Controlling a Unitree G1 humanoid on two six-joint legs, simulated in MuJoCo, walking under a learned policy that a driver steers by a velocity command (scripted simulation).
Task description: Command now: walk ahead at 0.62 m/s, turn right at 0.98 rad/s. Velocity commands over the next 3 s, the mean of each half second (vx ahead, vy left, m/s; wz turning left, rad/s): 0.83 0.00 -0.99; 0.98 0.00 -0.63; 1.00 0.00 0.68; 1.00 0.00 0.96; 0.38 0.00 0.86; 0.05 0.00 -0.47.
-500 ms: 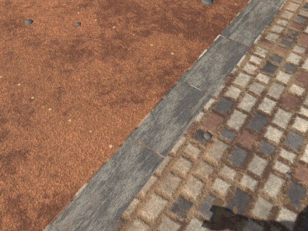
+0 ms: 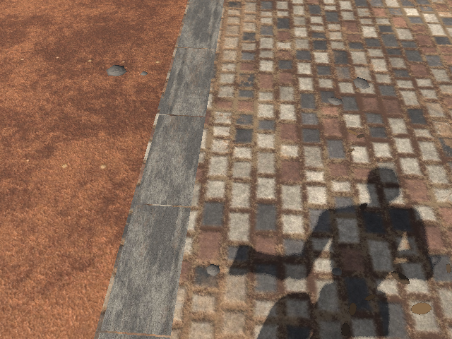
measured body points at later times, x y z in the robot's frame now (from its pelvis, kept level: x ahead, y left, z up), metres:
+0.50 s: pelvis +0.26 -0.14 -0.05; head +0.29 -0.16 +0.40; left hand +0.59 -0.04 -0.10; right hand +0.07 -0.37 -0.17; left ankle +0.07 +0.12 -0.68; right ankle +0.30 -0.24 -0.74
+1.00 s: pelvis +0.65 -0.42 -0.02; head +0.67 -0.44 +0.43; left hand +0.92 -0.29 -0.13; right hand +0.51 -0.69 -0.12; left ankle +0.76 -0.41 -0.74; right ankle +0.44 -0.36 -0.60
